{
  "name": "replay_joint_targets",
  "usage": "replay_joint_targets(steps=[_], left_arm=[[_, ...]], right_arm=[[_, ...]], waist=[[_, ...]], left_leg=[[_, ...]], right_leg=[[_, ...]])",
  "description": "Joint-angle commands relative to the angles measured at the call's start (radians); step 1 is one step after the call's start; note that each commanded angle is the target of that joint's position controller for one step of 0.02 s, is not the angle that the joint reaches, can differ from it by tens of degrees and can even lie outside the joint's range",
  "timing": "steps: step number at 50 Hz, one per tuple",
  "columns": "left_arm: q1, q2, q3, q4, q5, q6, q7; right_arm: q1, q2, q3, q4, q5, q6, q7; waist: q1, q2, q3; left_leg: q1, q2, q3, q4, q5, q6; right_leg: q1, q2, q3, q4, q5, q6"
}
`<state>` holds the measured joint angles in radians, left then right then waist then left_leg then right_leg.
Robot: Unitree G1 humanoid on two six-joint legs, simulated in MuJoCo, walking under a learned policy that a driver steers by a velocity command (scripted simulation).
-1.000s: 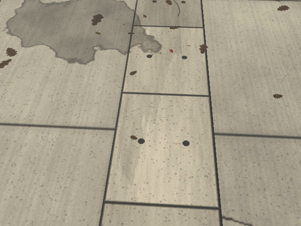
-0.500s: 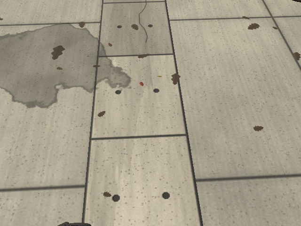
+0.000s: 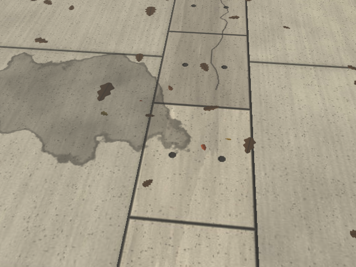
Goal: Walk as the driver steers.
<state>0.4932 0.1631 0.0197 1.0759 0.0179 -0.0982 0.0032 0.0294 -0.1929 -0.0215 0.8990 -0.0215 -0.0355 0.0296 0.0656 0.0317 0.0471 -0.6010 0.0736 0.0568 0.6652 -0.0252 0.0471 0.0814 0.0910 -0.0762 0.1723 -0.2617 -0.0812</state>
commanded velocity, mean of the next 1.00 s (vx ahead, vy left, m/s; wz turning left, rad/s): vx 0.50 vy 0.00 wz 0.13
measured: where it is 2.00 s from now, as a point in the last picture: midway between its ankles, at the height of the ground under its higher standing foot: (160, 147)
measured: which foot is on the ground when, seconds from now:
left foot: up 0.00-0.10, down 0.12-0.70, up 0.72-1.00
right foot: down 0.00-0.12, up 0.14-0.66, down 0.68-1.00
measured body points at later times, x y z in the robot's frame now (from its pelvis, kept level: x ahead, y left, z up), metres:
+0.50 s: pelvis +0.26 +0.04 +0.01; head +0.28 +0.05 +0.45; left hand +0.40 +0.27 -0.13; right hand +0.18 -0.19 -0.14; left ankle +0.19 +0.10 -0.74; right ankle +0.41 -0.11 -0.68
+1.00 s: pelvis +0.52 +0.00 +0.00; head +0.54 -0.01 +0.45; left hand +0.46 +0.24 -0.14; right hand +0.66 -0.24 -0.14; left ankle +0.59 +0.16 -0.66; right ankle +0.49 -0.08 -0.74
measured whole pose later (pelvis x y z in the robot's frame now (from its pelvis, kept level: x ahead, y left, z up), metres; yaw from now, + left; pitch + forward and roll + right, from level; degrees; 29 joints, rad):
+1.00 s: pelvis +0.52 +0.00 +0.00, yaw +10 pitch +0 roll -1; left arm 0.39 0.19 0.05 1.02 0.02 -0.11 0.01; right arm 0.19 -0.22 -0.07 0.93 -0.03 -0.01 0.03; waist 0.01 0.04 0.04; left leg -0.65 0.10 0.01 1.01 -0.10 0.07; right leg -0.04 0.03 -0.23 0.27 -0.23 -0.07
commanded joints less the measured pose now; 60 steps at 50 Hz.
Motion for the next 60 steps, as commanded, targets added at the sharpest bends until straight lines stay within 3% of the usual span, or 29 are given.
replay_joint_targets(steps=[1,3,4,5,6,7,8,9,10,12,13,17,22,28,31,33,34,35,36,37,38,39,41,44,46,51,55,58,60], left_arm=[[0.072,0.145,0.026,-0.005,0.009,-0.002,0.014],[0.039,0.158,0.030,-0.005,0.011,0.000,0.019],[0.025,0.167,0.033,-0.004,0.011,0.002,0.019],[0.006,0.167,0.032,-0.007,0.006,0.005,0.016],[-0.005,0.146,0.023,-0.033,-0.004,0.003,0.013],[0.105,0.045,0.005,-0.053,-0.045,0.004,0.001],[0.047,0.141,0.032,-0.045,-0.015,0.006,0.003],[-0.046,0.144,0.038,-0.080,-0.009,0.005,0.001],[-0.097,0.129,0.036,-0.091,-0.006,0.001,-0.003],[-0.089,0.091,0.035,-0.086,0.016,0.024,-0.011],[-0.077,0.074,0.034,-0.080,0.020,0.036,-0.017],[-0.192,0.078,0.036,-0.123,0.022,0.062,-0.029],[-0.403,0.081,0.029,-0.192,0.008,0.061,-0.032],[-0.557,0.082,0.020,-0.247,0.003,0.051,-0.030],[-0.556,0.097,0.026,-0.264,0.002,0.036,-0.027],[-0.381,0.121,0.042,-0.213,0.002,0.021,-0.015],[-0.203,0.152,0.058,-0.156,0.013,0.008,-0.004],[-0.023,0.247,0.083,-0.130,0.042,-0.002,0.010],[-0.014,0.319,0.100,-0.132,0.043,0.008,0.002],[-0.106,0.239,0.087,-0.151,0.013,0.022,-0.004],[-0.215,0.173,0.066,-0.169,0.006,0.019,-0.007],[-0.262,0.131,0.056,-0.172,0.008,0.012,-0.010],[-0.255,0.090,0.043,-0.151,0.001,0.000,0.002],[-0.184,0.105,0.045,-0.123,-0.007,-0.022,0.009],[-0.152,0.117,0.047,-0.116,-0.003,-0.026,0.011],[-0.097,0.119,0.042,-0.100,0.000,-0.026,0.016],[-0.030,0.150,0.048,-0.078,0.003,-0.017,0.027],[-0.028,0.174,0.055,-0.074,0.007,0.000,0.035],[-0.044,0.207,0.065,-0.080,0.009,0.016,0.038]], right_arm=[[-0.107,-0.068,-0.012,-0.087,0.001,-0.021,-0.003],[-0.048,-0.078,-0.020,-0.075,0.001,-0.031,-0.009],[0.047,-0.090,-0.030,-0.044,0.000,-0.037,-0.015],[0.213,-0.109,-0.043,0.014,-0.005,-0.046,-0.024],[0.395,-0.175,-0.066,0.058,-0.029,-0.055,-0.036],[0.488,-0.278,-0.094,0.068,-0.043,-0.052,-0.037],[0.415,-0.233,-0.087,0.063,-0.001,-0.036,-0.027],[0.297,-0.187,-0.073,0.046,0.011,-0.036,-0.023],[0.239,-0.127,-0.058,0.039,0.009,-0.044,-0.019],[0.227,-0.062,-0.037,0.063,0.010,-0.057,-0.024],[0.252,-0.056,-0.034,0.077,0.009,-0.065,-0.027],[0.343,-0.103,-0.039,0.113,0.012,-0.079,-0.030],[0.437,-0.095,-0.029,0.133,0.012,-0.073,-0.032],[0.533,-0.099,-0.027,0.168,0.000,-0.068,-0.043],[0.525,-0.113,-0.031,0.177,-0.007,-0.063,-0.052],[0.475,-0.135,-0.037,0.169,-0.005,-0.060,-0.050],[0.451,-0.130,-0.035,0.160,0.004,-0.060,-0.046],[0.443,-0.091,-0.022,0.120,0.018,-0.064,-0.041],[0.581,0.006,-0.009,0.120,0.056,-0.056,-0.041],[0.500,-0.109,-0.039,0.130,0.024,-0.044,-0.047],[0.417,-0.100,-0.044,0.104,0.019,-0.044,-0.040],[0.384,-0.073,-0.042,0.096,0.017,-0.042,-0.036],[0.389,-0.047,-0.046,0.094,-0.006,-0.016,-0.021],[0.344,-0.024,-0.050,0.065,-0.009,0.011,-0.006],[0.272,-0.026,-0.049,0.035,-0.009,0.020,0.000],[0.081,-0.022,-0.036,-0.041,-0.005,0.018,0.018],[-0.034,-0.030,-0.028,-0.094,-0.010,0.016,0.027],[-0.026,-0.052,-0.037,-0.105,-0.015,0.017,0.026],[0.081,-0.079,-0.052,-0.080,-0.017,0.017,0.018]], waist=[[-0.015,-0.099,0.077],[-0.055,-0.103,0.049],[-0.093,-0.106,0.001],[-0.162,-0.078,-0.083],[-0.224,-0.024,-0.196],[-0.191,0.200,-0.336],[-0.175,0.075,-0.298],[-0.127,0.040,-0.137],[-0.105,-0.006,-0.066],[-0.044,0.013,-0.015],[-0.034,0.020,-0.019],[-0.033,0.019,0.017],[-0.083,0.020,0.054],[-0.129,0.035,0.073],[-0.106,0.036,0.073],[-0.026,0.038,-0.009],[0.047,0.003,-0.106],[0.100,-0.097,-0.249],[0.031,-0.302,-0.357],[0.015,-0.101,-0.253],[-0.019,-0.072,-0.113],[-0.042,-0.058,-0.047],[-0.082,-0.098,-0.010],[-0.099,-0.098,-0.002],[-0.094,-0.096,0.015],[-0.066,-0.095,0.058],[-0.034,-0.096,0.072],[-0.056,-0.114,0.049],[-0.104,-0.138,-0.017]], left_leg=[[-0.040,-0.023,0.016,-0.062,-0.052,0.029],[0.079,-0.062,0.035,-0.112,-0.129,0.061],[0.202,-0.096,0.048,-0.141,-0.151,0.080],[0.404,-0.119,0.059,-0.202,-0.111,0.105],[0.674,0.034,-0.109,-0.209,-0.167,0.156],[0.963,0.343,-0.607,-0.293,-0.250,0.308],[0.890,0.327,-0.719,-0.392,-0.286,0.299],[0.741,0.291,-0.545,-0.411,-0.285,0.265],[0.614,0.249,-0.444,-0.449,-0.195,0.235],[0.465,0.163,-0.291,-0.491,-0.080,0.170],[0.443,0.148,-0.257,-0.500,-0.036,0.162],[0.441,0.123,-0.185,-0.548,0.025,0.166],[0.514,0.101,-0.136,-0.564,0.102,0.147],[0.678,0.134,-0.112,-0.511,0.240,0.157],[0.726,0.159,-0.128,-0.427,0.402,0.152],[0.692,0.132,-0.113,-0.238,0.627,0.126],[0.589,0.086,-0.083,-0.045,0.558,0.106],[0.373,0.021,-0.047,0.253,0.199,0.085],[0.052,-0.148,-0.010,0.571,-0.518,0.052],[-0.004,-0.076,-0.114,0.627,-0.445,0.068],[-0.010,-0.040,-0.118,0.596,-0.344,0.068],[0.019,-0.008,-0.113,0.557,-0.286,0.064],[0.077,0.019,-0.102,0.512,-0.248,0.049],[0.030,0.025,-0.083,0.497,-0.190,0.037],[-0.040,0.037,-0.072,0.465,-0.122,0.029],[-0.063,0.022,-0.012,0.192,0.028,0.018],[-0.037,-0.001,0.059,0.034,0.005,0.049],[0.040,-0.056,0.103,-0.018,-0.114,0.098],[0.168,-0.126,0.131,-0.036,-0.222,0.141]], right_leg=[[0.033,-0.319,0.135,0.013,0.556,-0.119],[0.044,-0.321,0.110,0.107,0.753,-0.101],[0.036,-0.310,0.096,0.215,0.874,-0.088],[-0.019,-0.273,0.062,0.398,0.881,-0.068],[-0.219,-0.232,0.037,0.659,0.620,-0.049],[-0.590,-0.046,-0.028,1.074,-0.058,0.004],[-0.696,-0.045,0.113,1.172,-0.225,-0.013],[-0.739,-0.103,0.124,1.156,-0.133,-0.020],[-0.708,-0.136,0.123,1.101,-0.066,-0.018],[-0.609,-0.176,0.117,1.001,-0.022,-0.002],[-0.579,-0.176,0.109,0.980,-0.014,0.007],[-0.669,-0.197,0.073,0.881,0.081,0.039],[-0.746,-0.197,0.038,0.647,0.224,0.064],[-0.747,-0.155,0.004,0.463,0.226,0.035],[-0.682,-0.128,0.003,0.400,0.130,0.000],[-0.441,-0.067,-0.017,0.327,0.086,-0.029],[-0.194,-0.083,0.002,0.274,0.145,-0.054],[0.079,-0.323,0.254,0.259,0.057,-0.103],[0.276,-0.574,0.682,0.137,0.009,-0.221],[0.144,-0.515,0.648,0.096,-0.098,-0.182],[-0.013,-0.476,0.490,0.059,-0.088,-0.145],[-0.122,-0.433,0.376,0.019,-0.001,-0.113],[-0.225,-0.368,0.215,-0.010,0.107,-0.063],[-0.226,-0.357,0.105,-0.025,0.246,-0.057],[-0.211,-0.351,0.047,-0.035,0.282,-0.055],[-0.178,-0.322,-0.077,-0.035,0.390,-0.045],[-0.062,-0.360,-0.134,-0.007,0.492,-0.046],[0.022,-0.376,-0.183,0.109,0.788,-0.038],[0.047,-0.380,-0.206,0.306,1.017,-0.034]])
Next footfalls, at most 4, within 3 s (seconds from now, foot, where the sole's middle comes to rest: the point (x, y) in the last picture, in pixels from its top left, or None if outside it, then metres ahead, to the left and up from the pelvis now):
0.12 left None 0.23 0.10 -0.78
0.68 right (219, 253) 0.53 -0.08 -0.78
1.24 left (163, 194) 0.76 0.15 -0.78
1.82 right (181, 138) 1.07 0.10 -0.78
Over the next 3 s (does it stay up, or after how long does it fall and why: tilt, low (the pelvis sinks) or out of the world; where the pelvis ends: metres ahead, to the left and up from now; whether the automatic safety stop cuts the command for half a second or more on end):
stays up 1.21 0.16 0.00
